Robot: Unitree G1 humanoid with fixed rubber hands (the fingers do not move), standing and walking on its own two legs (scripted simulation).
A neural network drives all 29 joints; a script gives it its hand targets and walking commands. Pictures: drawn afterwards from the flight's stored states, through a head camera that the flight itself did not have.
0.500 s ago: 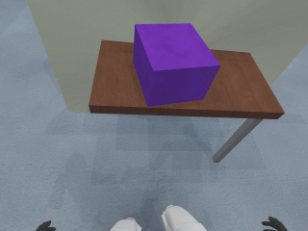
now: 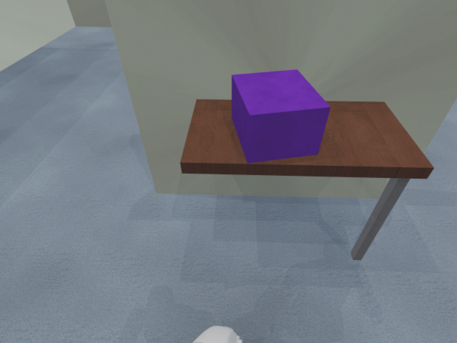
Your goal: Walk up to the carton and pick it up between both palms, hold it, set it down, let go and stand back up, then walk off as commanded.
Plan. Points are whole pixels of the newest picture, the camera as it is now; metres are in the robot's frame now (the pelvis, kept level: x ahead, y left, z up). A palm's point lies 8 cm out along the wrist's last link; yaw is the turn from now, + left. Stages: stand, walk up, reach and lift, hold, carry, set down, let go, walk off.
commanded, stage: walk off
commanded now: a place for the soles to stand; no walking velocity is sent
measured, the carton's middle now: (273, 113) +0.88 -0.03 -0.04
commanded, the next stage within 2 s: stand in 1.90 s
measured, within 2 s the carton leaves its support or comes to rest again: neither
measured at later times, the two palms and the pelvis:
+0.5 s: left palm out of the picture +0.06 +0.32 -0.11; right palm out of the picture -0.09 -0.35 -0.09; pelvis -0.03 -0.01 -0.02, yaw +3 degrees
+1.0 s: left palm out of the picture +0.07 +0.28 -0.15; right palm (426, 295) +0.30 -0.34 -0.10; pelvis +0.11 -0.05 -0.04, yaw +4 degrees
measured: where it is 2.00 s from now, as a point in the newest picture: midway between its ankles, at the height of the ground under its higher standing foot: outside the picture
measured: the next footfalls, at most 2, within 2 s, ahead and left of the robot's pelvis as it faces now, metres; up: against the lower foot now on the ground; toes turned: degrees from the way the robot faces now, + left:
left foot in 0.20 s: -0.05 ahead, +0.13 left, +0.00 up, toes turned +3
right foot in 0.60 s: +0.11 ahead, -0.20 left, +0.00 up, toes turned +1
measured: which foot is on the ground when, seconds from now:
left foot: up 0.00-0.18, down 0.20-0.64, up 0.66-0.90, down 0.92-1.00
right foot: down 0.00-0.20, up 0.22-0.58, down 0.60-0.94, up 0.96-1.00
